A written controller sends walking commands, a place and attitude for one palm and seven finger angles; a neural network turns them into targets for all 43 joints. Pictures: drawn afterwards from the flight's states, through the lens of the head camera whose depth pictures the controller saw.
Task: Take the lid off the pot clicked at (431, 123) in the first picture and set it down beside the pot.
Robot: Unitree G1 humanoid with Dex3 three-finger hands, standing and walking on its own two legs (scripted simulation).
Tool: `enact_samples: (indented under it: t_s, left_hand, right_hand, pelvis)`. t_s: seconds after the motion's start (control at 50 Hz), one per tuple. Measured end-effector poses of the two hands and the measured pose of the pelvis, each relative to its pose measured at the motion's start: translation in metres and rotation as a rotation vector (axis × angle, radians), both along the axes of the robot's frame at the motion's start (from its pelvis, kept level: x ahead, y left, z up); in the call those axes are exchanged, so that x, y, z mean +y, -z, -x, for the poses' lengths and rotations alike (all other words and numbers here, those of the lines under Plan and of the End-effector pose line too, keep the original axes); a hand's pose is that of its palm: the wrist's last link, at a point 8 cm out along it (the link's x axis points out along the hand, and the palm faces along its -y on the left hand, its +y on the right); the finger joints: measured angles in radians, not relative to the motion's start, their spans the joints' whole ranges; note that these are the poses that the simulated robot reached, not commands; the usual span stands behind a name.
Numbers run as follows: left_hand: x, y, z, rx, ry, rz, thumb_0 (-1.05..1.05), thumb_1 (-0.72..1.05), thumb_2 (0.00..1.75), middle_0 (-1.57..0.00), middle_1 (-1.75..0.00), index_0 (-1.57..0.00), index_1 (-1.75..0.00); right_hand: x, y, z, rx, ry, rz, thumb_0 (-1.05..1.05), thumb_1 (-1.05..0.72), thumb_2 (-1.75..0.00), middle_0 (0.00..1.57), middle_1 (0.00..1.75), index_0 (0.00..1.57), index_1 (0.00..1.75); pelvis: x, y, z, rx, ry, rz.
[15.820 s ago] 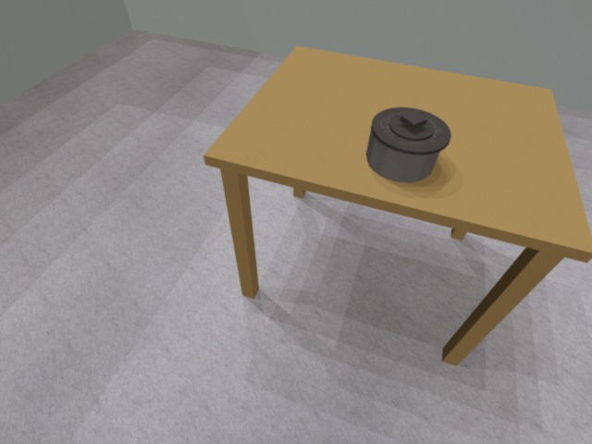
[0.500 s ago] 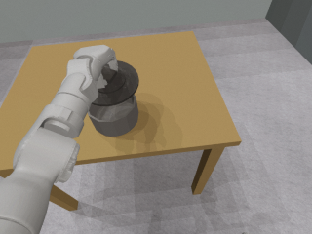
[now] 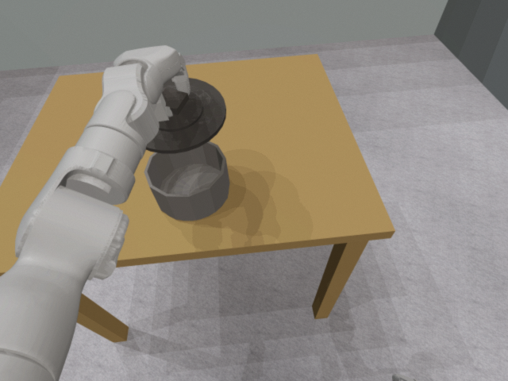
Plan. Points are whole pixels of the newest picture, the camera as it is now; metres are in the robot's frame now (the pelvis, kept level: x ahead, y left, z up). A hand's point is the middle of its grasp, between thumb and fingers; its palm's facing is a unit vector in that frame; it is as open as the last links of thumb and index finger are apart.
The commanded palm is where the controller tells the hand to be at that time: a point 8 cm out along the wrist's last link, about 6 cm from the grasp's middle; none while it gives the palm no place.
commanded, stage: lift the lid straight up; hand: left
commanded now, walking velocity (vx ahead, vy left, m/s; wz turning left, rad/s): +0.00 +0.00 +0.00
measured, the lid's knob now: (171, 101) +0.53 +0.12 +0.16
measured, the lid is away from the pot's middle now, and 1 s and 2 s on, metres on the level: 0.01 0.08 0.19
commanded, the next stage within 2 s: move the lid sideways beside the pot in 0.18 s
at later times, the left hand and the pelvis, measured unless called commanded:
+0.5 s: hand (148, 103) +0.49 +0.15 +0.19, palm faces -0.26 -0.09 -0.96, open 7.7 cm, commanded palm +0.48 +0.16 +0.26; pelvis +0.00 +0.00 +0.00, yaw +0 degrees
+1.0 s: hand (103, 111) +0.48 +0.22 +0.18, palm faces -0.30 -0.08 -0.95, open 7.7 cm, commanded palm +0.48 +0.22 +0.26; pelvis +0.00 +0.01 +0.00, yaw +0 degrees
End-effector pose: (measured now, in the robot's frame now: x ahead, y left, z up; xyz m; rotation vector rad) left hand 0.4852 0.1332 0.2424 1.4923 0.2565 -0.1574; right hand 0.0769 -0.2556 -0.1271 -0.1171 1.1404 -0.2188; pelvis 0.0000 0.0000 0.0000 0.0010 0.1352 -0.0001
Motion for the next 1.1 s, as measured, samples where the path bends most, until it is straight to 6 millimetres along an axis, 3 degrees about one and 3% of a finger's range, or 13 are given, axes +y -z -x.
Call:
enact_samples:
  t_s: [0.44, 1.1]
  left_hand:
    - [0.01, -0.003, 0.004, 0.004, 0.0, 0.005, 0.01, 0.33, 0.82, -0.84, -1.12, -0.54, -0.88]
    - [0.096, -0.001, 0.012, 0.053, -0.08, -0.013, 0.02, 0.34, 0.82, -0.84, -1.12, -0.54, -0.88]
  right_hand:
    - [0.001, -0.004, -0.001, -0.017, -0.001, 0.007, 0.01, -0.9, -0.9, 0.2, 0.3, 0.2, 0.3]
    - [-0.002, -0.009, 0.011, 0.032, 0.013, 0.038, 0.01, -0.9, -0.9, 0.2, 0.3, 0.2, 0.3]
  pelvis:
    - [0.002, -0.001, 0.003, -0.007, 0.005, 0.001]
    - [0.008, -0.001, 0.002, -0.012, -0.001, 0.014]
